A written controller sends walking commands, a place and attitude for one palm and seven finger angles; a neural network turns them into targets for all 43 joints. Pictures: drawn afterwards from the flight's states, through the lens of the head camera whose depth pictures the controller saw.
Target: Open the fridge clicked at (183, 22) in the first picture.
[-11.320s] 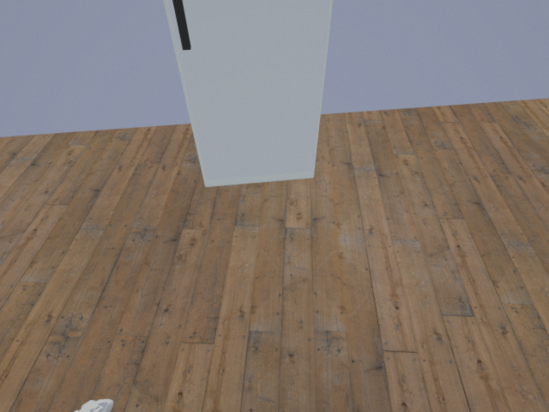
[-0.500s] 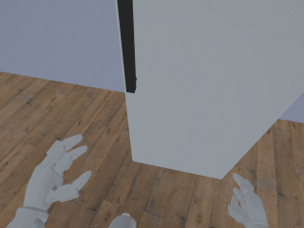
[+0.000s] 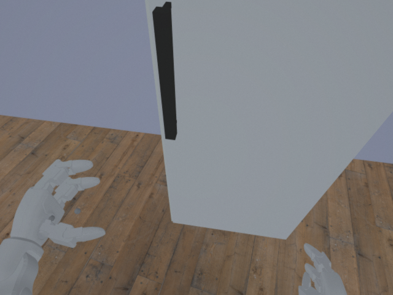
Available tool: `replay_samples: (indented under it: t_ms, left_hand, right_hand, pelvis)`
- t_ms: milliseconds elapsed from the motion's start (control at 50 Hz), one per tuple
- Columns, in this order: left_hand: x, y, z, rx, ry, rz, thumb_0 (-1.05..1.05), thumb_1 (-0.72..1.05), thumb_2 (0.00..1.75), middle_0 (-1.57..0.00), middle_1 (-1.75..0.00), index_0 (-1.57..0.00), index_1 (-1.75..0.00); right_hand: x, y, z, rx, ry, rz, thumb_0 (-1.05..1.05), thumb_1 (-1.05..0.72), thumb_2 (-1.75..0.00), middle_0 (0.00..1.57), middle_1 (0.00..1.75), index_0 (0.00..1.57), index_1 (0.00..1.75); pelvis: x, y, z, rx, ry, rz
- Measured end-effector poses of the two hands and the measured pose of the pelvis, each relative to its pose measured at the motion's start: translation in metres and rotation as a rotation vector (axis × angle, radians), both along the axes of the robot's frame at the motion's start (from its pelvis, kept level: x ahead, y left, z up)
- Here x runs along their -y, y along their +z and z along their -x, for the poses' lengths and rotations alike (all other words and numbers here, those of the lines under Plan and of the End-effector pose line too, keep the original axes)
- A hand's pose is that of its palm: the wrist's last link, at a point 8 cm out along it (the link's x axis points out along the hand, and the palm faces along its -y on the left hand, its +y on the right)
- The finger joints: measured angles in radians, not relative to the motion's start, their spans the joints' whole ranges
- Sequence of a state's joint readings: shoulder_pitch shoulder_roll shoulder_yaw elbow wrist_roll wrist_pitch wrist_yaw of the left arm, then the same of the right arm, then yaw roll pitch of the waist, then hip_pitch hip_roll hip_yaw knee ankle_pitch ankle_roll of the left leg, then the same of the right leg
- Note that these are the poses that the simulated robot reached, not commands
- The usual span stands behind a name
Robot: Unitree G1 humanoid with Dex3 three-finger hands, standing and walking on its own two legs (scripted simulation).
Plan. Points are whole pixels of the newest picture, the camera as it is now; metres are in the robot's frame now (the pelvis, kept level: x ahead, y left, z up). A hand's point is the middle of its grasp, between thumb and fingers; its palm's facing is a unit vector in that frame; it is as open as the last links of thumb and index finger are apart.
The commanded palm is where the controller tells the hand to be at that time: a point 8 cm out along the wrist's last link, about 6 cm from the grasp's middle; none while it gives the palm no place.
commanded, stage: raise the hand to about handle height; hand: left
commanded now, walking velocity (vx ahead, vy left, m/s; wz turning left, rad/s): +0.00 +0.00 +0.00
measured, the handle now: (169, 81) +0.52 +0.11 +0.17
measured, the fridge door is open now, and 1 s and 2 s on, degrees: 0 0 0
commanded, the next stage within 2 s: move the hooked fingers beside the handle in 1.04 s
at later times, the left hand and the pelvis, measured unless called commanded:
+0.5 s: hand (46, 163) +0.27 +0.27 +0.17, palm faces +0.02 -1.00 -0.09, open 13.9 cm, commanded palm +0.24 +0.31 +0.18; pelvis +0.01 -0.01 +0.02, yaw +1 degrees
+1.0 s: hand (64, 153) +0.29 +0.25 +0.18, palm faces +0.01 -1.00 -0.06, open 13.9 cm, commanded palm +0.26 +0.29 +0.18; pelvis +0.02 -0.03 +0.02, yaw +0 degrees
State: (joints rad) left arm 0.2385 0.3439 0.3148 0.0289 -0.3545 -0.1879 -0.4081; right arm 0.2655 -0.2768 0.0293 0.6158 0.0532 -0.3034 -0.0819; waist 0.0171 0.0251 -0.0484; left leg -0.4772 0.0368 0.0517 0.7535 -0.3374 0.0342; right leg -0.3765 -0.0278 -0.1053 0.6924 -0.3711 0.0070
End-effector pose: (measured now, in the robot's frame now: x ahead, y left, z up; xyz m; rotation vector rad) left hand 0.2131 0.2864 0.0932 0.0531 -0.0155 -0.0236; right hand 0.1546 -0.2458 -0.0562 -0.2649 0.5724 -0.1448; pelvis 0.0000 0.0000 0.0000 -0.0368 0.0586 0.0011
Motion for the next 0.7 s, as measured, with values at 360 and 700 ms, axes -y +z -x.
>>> replay_samples:
  t_ms: [360,700]
  left_hand:
    - [-0.031,0.059,-0.024,0.029,0.036,-0.024,-0.01,-0.47,0.31,-0.30,-1.18,-0.30,-1.18]
    - [-0.031,0.087,-0.052,0.007,0.022,-0.018,-0.01,-0.50,0.30,-0.30,-1.20,-0.30,-1.20]
  right_hand:
    - [-0.034,0.016,-0.028,0.047,0.085,-0.070,0.01,-0.90,-0.90,0.21,0.30,0.20,0.30]
    - [0.003,0.008,-0.016,-0.019,0.030,-0.069,0.01,-0.90,-0.90,0.21,0.30,0.20,0.30]
  pelvis:
    - [0.001,0.016,-0.003,0.070,0.010,-0.008]
    - [0.017,0.022,-0.009,0.071,0.003,-0.023]
